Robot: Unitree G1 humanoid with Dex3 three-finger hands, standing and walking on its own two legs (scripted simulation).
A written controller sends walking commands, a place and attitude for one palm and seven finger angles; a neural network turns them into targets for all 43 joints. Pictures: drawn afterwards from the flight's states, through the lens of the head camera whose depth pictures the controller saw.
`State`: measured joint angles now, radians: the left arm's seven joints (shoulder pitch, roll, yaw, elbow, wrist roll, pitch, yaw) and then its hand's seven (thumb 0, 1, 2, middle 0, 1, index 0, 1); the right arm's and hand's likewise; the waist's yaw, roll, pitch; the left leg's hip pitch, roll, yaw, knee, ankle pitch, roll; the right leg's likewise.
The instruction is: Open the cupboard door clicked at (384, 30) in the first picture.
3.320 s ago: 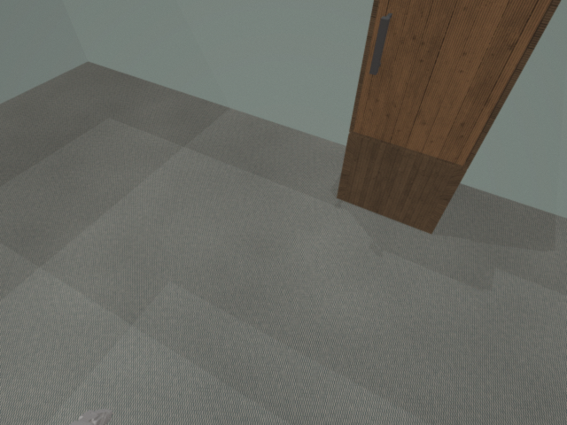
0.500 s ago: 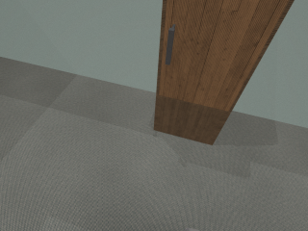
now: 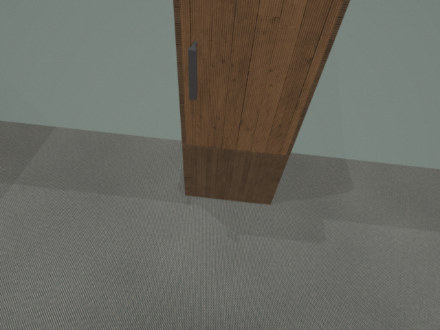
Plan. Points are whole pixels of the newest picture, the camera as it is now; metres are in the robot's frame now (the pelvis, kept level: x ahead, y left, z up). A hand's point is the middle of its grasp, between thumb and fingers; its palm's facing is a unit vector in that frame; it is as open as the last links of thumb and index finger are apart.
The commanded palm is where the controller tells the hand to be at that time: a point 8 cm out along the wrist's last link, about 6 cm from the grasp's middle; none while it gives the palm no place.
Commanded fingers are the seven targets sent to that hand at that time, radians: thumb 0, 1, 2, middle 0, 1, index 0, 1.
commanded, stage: take the last steps up to it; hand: left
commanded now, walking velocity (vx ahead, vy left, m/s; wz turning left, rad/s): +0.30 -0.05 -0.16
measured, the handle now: (194, 71) +0.83 +0.13 +0.02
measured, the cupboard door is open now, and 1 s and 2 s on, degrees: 0 0 0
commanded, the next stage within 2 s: come to a stop and stand still in 0.88 s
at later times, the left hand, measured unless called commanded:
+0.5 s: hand (159, 324) +0.16 +0.13 -0.16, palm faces -0.04 -0.98 -0.19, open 7.3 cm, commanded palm none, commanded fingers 0.00 0.90 0.90 -0.20 -0.30 -0.20 -0.30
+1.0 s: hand (147, 295) +0.22 +0.17 -0.17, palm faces -0.02 -0.99 -0.13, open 7.4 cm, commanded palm none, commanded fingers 0.00 0.90 0.90 -0.20 -0.30 -0.20 -0.30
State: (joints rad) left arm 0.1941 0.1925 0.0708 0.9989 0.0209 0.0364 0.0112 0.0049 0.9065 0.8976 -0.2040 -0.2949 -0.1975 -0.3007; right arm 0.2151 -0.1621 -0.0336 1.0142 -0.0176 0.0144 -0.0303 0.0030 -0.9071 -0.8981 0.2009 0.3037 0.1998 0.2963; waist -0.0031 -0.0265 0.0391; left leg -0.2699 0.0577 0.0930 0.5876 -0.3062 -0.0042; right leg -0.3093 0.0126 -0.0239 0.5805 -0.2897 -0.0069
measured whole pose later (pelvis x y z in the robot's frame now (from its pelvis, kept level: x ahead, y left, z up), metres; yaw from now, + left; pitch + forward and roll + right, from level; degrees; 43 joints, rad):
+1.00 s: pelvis +0.22 +0.00 +0.01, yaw -5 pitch -1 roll -1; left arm 0.30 0.17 0.06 1.12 0.03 -0.01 0.00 0.01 0.91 0.90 -0.20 -0.29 -0.19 -0.30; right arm 0.20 -0.15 -0.04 1.03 -0.02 -0.07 -0.03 -0.01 -0.95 -0.90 0.20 0.30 0.20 0.30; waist 0.02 -0.04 0.05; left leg -0.23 0.03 0.20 0.45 -0.20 0.07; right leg -0.45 -0.09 -0.07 1.07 -0.33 0.02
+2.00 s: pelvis +0.25 -0.02 +0.01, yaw -3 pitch +0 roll +0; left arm 0.33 0.13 -0.01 1.16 0.02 -0.02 0.03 0.01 0.91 0.90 -0.20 -0.29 -0.20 -0.30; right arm 0.26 -0.17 -0.01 1.07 -0.01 -0.02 -0.03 0.01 -0.92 -0.90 0.20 0.30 0.20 0.30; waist 0.00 0.03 0.04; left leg -0.19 0.04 0.04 0.52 -0.32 -0.01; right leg -0.24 -0.02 -0.06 0.51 -0.26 0.00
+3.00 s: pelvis +0.25 -0.03 +0.00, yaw -3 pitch -1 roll +0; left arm 0.42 0.13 0.03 1.10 0.03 -0.02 0.01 0.01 0.91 0.90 -0.20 -0.29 -0.19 -0.30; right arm 0.37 -0.13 -0.01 1.10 -0.02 -0.01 -0.02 0.00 -0.91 -0.90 0.20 0.30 0.20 0.30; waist 0.01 -0.01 0.00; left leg -0.22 0.06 0.03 0.61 -0.37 0.00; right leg -0.27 0.00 -0.06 0.59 -0.31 -0.02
